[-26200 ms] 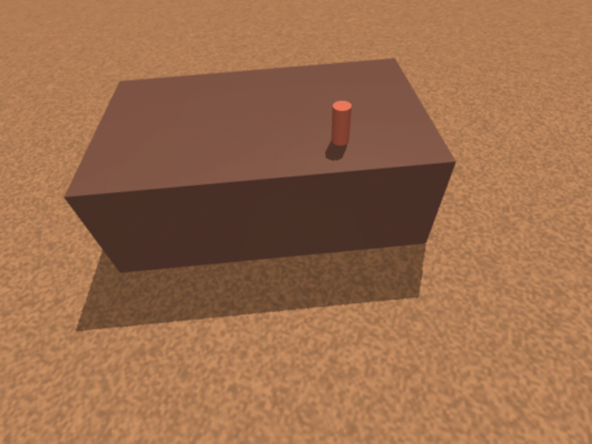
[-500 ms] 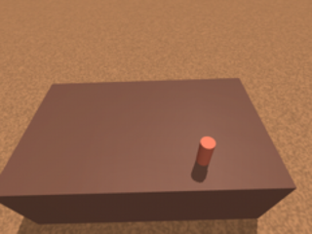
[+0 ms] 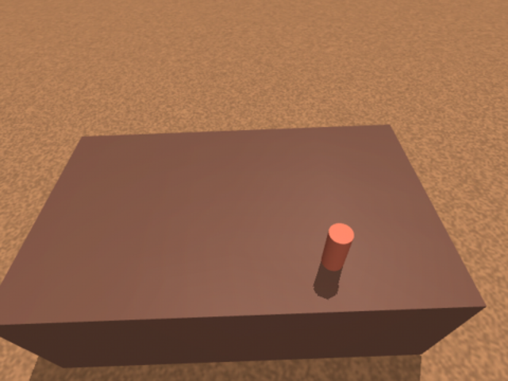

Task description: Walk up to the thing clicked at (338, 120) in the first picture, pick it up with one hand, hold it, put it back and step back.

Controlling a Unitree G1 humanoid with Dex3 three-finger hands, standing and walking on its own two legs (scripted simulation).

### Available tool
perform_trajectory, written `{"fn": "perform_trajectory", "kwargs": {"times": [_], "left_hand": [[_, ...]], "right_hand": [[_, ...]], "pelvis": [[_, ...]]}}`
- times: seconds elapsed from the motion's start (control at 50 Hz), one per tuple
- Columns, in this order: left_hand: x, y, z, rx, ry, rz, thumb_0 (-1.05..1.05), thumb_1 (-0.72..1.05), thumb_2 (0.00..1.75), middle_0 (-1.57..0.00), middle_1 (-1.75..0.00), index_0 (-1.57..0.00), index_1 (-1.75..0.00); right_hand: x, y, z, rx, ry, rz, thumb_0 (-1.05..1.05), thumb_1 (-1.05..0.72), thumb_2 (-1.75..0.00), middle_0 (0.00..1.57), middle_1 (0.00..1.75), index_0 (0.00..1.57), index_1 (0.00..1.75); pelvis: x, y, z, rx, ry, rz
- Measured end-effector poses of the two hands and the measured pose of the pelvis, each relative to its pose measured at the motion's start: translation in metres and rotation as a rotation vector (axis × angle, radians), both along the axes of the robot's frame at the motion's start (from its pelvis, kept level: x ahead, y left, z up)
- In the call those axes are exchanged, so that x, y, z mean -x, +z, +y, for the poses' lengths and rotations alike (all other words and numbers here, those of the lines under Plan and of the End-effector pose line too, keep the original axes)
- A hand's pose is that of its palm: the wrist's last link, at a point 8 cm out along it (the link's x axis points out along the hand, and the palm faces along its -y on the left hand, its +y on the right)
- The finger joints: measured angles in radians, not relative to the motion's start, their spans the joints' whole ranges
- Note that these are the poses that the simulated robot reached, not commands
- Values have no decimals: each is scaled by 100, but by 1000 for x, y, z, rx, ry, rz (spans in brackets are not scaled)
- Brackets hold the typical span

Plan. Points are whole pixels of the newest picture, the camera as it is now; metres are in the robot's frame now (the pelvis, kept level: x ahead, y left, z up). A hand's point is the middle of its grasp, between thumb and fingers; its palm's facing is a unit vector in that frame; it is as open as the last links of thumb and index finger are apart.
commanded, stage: stand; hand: right
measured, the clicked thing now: (336, 248) +0.49 -0.19 -0.26
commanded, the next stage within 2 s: step back in 0.90 s
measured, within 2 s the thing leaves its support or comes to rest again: neither
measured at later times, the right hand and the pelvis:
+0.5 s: hand out of the picture +0.08 -0.25 -0.16, palm faces -0.03 +0.94 -0.35, open 7.4 cm; pelvis +0.01 +0.00 +0.00, yaw +0 degrees
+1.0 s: hand out of the picture +0.08 -0.26 -0.16, palm faces -0.01 +0.94 -0.35, open 7.4 cm; pelvis +0.00 +0.00 -0.01, yaw +0 degrees
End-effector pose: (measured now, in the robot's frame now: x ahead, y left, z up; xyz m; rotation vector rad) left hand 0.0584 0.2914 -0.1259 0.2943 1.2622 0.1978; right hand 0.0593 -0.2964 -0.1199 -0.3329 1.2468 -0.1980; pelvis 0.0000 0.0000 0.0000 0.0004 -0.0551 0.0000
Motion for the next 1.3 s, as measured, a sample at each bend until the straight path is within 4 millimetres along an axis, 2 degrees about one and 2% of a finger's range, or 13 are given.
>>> {"fn": "perform_trajectory", "kwargs": {"times": [0.32, 0.92, 1.08, 1.18, 1.24, 1.3], "left_hand": [[-10, 2, 5, -6, -3, -10, 0, 90, 90, -21, -30, -21, -30], [-14, 2, 7, -3, -5, -19, 0, 90, 90, -21, -30, -21, -30], [-13, -1, 17, -67, -10, -38, 0, 90, 90, -21, -30, -21, -30], [6, 0, 8, -104, -17, -34, 0, 90, 90, -21, -30, -21, -30], [20, 5, 2, -104, -26, -21, 0, 90, 90, -21, -30, -21, -30], [26, 8, 0, -105, -26, -30, 0, 90, 90, -21, -30, -21, -30]], "right_hand": [[-8, 1, 2, -2, 1, -6, 0, -90, -90, 20, 30, 20, 30], [-13, 1, 4, -5, -6, -7, 0, -90, -90, 20, 30, 20, 30], [-14, -7, -17, 5, -18, -32, 0, -90, -90, 20, 30, 20, 30], [-18, -21, -38, 12, -19, -62, 0, -90, -90, 20, 30, 20, 30], [-15, -21, -38, 11, -8, -68, 0, -90, -90, 20, 30, 20, 30], [-4, -20, -36, 9, 12, -59, 0, -91, -90, 20, 30, 20, 30]], "pelvis": [[-6, 0, 3, -1, 1, 5], [-8, 0, 5, 2, 4, 15], [17, -14, -8, -12, -4, 21], [31, -25, -21, -5, -5, 17], [42, -21, -20, -21, -11, 22], [52, -19, -18, -18, -1, 36]]}}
